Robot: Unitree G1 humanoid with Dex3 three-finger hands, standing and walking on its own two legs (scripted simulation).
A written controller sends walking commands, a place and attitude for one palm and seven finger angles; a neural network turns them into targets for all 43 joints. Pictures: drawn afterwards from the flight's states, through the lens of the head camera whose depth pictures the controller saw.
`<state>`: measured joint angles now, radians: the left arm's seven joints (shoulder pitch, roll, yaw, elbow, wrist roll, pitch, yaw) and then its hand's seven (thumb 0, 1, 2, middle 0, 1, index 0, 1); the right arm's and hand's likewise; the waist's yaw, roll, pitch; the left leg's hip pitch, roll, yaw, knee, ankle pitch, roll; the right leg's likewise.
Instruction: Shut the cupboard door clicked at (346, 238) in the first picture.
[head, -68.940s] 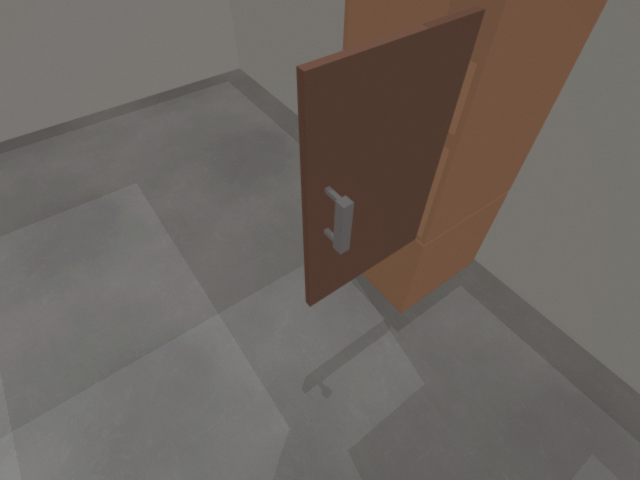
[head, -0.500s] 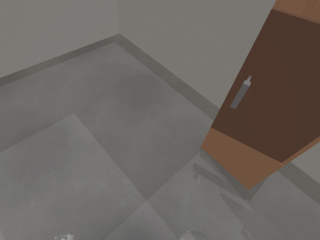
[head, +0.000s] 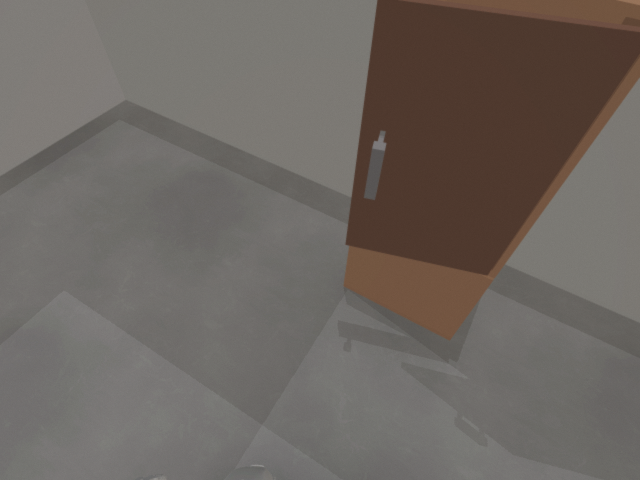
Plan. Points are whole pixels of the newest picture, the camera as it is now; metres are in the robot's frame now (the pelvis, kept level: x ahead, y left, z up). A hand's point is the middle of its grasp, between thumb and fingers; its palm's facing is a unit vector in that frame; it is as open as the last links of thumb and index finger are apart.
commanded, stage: turn to face it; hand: left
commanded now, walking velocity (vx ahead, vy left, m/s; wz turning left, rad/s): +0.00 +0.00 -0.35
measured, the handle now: (376, 165) +0.67 -0.07 -0.04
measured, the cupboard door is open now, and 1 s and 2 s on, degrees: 16 16 16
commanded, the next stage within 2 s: take the last steps up to it in 0.24 s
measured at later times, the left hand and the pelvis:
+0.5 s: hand out of the picture +0.13 +0.18 -0.16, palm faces -0.18 -0.96 -0.23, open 7.3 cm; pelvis +0.01 +0.00 +0.00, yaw -11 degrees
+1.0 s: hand (256, 395) +0.26 +0.12 -0.16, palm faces -0.33 -0.93 -0.16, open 7.3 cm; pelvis +0.12 -0.04 +0.01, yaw -18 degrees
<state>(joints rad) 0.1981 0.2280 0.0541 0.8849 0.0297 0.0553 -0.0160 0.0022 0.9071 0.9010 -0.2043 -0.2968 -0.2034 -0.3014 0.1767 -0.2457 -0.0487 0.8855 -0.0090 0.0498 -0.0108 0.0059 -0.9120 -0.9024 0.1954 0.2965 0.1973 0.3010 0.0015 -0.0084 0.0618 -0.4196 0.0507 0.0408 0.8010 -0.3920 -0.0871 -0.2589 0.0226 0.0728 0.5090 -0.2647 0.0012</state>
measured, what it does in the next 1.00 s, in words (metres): walks ahead, turning right: left foot, then right foot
